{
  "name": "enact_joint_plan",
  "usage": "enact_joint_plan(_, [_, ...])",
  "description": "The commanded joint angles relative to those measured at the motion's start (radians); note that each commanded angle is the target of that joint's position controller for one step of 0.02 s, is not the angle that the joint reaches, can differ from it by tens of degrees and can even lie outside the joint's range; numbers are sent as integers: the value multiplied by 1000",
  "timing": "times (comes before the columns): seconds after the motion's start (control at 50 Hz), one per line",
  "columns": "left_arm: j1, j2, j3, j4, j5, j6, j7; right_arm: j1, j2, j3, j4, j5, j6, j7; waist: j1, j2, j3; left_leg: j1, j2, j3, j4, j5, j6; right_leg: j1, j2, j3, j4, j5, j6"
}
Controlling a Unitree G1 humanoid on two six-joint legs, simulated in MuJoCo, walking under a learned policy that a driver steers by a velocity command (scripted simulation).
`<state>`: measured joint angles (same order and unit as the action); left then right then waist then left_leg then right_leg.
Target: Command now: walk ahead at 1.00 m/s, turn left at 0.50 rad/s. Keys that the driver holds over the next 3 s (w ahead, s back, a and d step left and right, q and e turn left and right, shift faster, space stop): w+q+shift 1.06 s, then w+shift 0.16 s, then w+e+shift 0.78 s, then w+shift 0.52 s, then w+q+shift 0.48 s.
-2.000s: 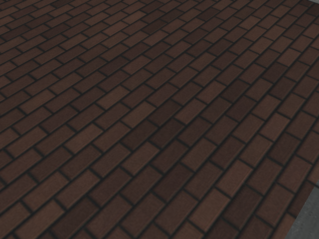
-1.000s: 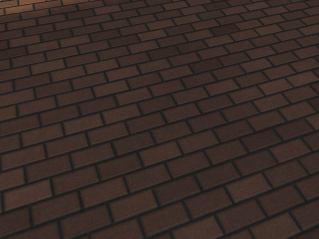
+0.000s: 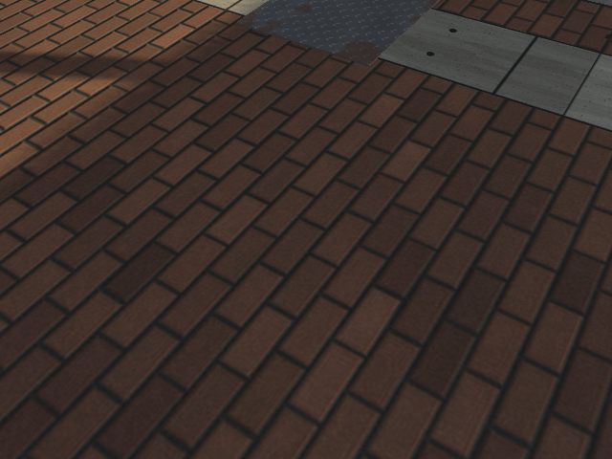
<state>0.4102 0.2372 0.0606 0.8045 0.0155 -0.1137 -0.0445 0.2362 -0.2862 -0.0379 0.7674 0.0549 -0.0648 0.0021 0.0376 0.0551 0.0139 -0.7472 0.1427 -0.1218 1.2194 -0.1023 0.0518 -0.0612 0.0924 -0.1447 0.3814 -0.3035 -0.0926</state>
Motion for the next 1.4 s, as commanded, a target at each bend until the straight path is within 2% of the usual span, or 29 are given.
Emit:
enact_joint_plan(0.02, [-130,78,13,-73,7,-38,20,-13,-30,-8,-49,-11,2,6,-44,-96,122,10,-2,22,-140,207,-16,-197,-209,23,-260,393,2])
enact_joint_plan(0.14, [-45,173,15,-35,7,-20,74,-165,-33,-8,-118,-16,-33,72,-9,-82,105,92,-129,254,-515,357,54,72,-239,-101,-184,937,113])
enact_joint_plan(0.18, [-68,244,31,-45,10,12,100,-67,-84,-33,-123,0,-21,81,-93,-175,10,233,-201,324,-498,240,76,167,-279,-105,4,1373,124])
enact_joint_plan(0.22, [-215,289,47,-91,6,32,102,346,-211,-92,-31,-3,23,62,-318,-218,-146,653,-210,251,-432,71,145,41,-312,-61,445,1562,94])
enact_joint_plan(0.24, [-320,244,37,-106,-23,18,75,542,-236,-107,26,-6,44,37,-424,-82,-157,890,-153,144,-570,158,196,-151,-183,-80,913,1014,93])
enact_joint_plan(0.26, [-287,-15,-31,-161,-7,-31,35,474,-188,-80,51,-46,45,41,-243,365,-49,1012,-140,-62,-531,199,261,-605,39,40,1371,-261,107])
enact_joint_plan(0.28, [-111,-31,-59,-228,-50,-70,15,311,-146,-50,-31,-81,9,42,-81,368,-244,1105,50,-634,-752,-355,444,-837,30,295,1470,-302,69])
enact_joint_plan(0.3, [-235,92,-43,-248,-56,-92,6,302,-91,-52,-69,-64,-1,42,-148,117,-204,1019,69,-737,-963,-594,386,-829,-14,315,1338,-180,2])
enact_joint_plan(0.34, [-258,98,-34,-255,-32,-80,19,161,-104,-51,-103,-53,-33,52,-10,-197,-31,668,49,-687,-1019,-579,325,-727,-98,315,1072,-40,-1])
enact_joint_plan(0.4, [-223,134,-17,-237,-6,-31,49,57,-99,-47,-138,-44,-38,27,44,-163,50,387,-81,-460,-1029,-325,304,-585,-161,305,862,5,86])
enact_joint_plan(0.46, [-417,82,-34,-309,21,-22,66,90,-83,-42,-118,-19,-31,-9,-37,-98,91,241,-181,-266,-1008,-100,264,-460,-140,223,510,219,144])
enact_joint_plan(0.58, [-512,118,6,-355,-57,-32,55,159,-91,-59,-71,1,-5,-22,-118,61,2,447,-174,-348,-850,-176,161,-273,-59,256,96,356,179])
enact_joint_plan(0.64, [-172,207,63,-286,-65,-50,57,77,-75,-54,-109,-33,3,-10,87,78,-211,496,-179,-299,-429,163,82,88,-131,267,141,218,95])
enact_joint_plan(0.66, [71,262,70,-250,-53,-37,65,79,25,-18,-147,-72,1,1,153,-77,-396,298,-223,-199,-73,-145,60,432,-307,482,187,-36,52])
enact_joint_plan(0.68, [65,326,74,-228,-7,-42,42,238,61,5,-202,14,-14,5,22,-614,-475,-63,-266,-110,211,-453,28,614,-544,1155,-72,-502,-137])
enact_joint_plan(0.7, [-25,213,60,-265,-7,-31,42,200,-33,-4,-161,37,-3,-9,59,-450,-314,-185,-155,-76,309,-338,21,510,-518,1148,-113,-696,-123])
enact_joint_plan(0.72, [-44,150,46,-256,-15,-17,52,75,-86,-14,-175,3,3,-7,91,-285,-176,-207,-134,-30,319,-267,18,387,-470,932,-98,-521,-82])
enact_joint_plan(0.76, [-61,150,41,-203,0,-6,51,-65,-75,-22,-218,-44,6,2,64,-44,-32,-129,-65,-7,220,-199,22,149,-383,632,-97,-110,-45])
enact_joint_plan(0.84, [-100,80,17,-116,-22,-12,35,-61,-23,-14,-248,-4,42,26,-16,-128,40,-119,13,6,163,-173,27,0,-338,363,-150,118,-22])
enact_joint_plan(0.98, [-56,177,23,-42,-1,-12,57,-255,-42,-7,-294,-20,24,60,22,-48,147,-106,-27,143,-206,160,22,4,-290,26,-234,424,40])
enact_joint_plan(1.04, [-10,251,31,-20,2,2,71,-312,-57,-15,-310,-12,8,86,11,-98,112,99,-139,295,-395,153,74,76,-281,-74,-151,1004,100])
enact_joint_plan(1.1, [-36,324,46,-29,-7,28,92,-27,-145,-71,-255,-6,24,79,-189,-233,-55,488,-234,302,-403,-21,142,69,-356,-56,246,1572,66])
enact_joint_plan(1.12, [-119,310,41,-58,-10,24,85,254,-205,-109,-175,-9,32,62,-334,-200,-152,838,-204,208,-546,73,203,-103,-328,-43,548,1460,52])
enact_joint_plan(1.14, [-130,188,8,-71,-1,5,75,345,-215,-106,-102,-10,40,37,-305,23,-134,1079,-94,14,-575,71,231,-402,-161,-22,984,236,58])
enact_joint_plan(1.16, [51,65,-39,-134,-28,-41,54,228,-262,-91,-159,-47,16,38,-95,288,-334,1298,108,-528,-681,-90,411,-698,-64,175,1267,-268,54])
enact_joint_plan(1.18, [-55,177,-20,-142,-63,-74,43,273,-184,-89,-145,-57,7,34,-190,124,-389,1252,151,-698,-918,-437,403,-770,-100,291,1222,-135,27])
enact_joint_plan(1.22, [-192,164,-21,-172,-78,-71,54,149,-138,-69,-133,-54,-26,42,-95,-159,-63,856,119,-561,-1005,-408,323,-761,-176,268,1064,-26,26])
enact_joint_plan(1.28, [-69,138,-16,-99,-60,10,47,6,-32,-31,-127,-68,-46,41,28,-88,28,500,34,-250,-1023,-235,254,-599,-279,264,953,42,59])
enact_joint_plan(1.4, [-309,87,-37,-156,-38,26,39,97,-64,-28,-55,-74,-82,11,-74,-61,112,409,-70,155,-1094,67,122,-622,-235,177,535,492,93])
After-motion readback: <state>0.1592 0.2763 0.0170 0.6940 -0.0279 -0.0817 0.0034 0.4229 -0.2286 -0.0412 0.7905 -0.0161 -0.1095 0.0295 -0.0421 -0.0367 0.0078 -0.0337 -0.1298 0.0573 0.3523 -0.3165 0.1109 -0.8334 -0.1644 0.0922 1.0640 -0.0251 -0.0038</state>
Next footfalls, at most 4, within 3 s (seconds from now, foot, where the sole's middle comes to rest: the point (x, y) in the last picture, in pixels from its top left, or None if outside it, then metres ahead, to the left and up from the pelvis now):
0.24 left None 0.43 0.10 -0.77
0.64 right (319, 335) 0.85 0.05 -0.77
1.14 left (146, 299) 0.95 0.52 -0.77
1.60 right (67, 200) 1.32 0.85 -0.77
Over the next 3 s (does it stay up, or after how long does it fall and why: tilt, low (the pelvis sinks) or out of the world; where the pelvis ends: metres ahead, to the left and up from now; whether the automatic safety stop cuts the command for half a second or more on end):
stays up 2.15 1.46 -0.04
